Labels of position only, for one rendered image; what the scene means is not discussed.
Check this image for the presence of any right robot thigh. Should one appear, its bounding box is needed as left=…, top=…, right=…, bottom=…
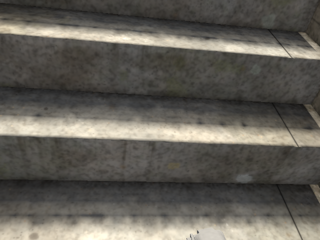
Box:
left=186, top=227, right=226, bottom=240

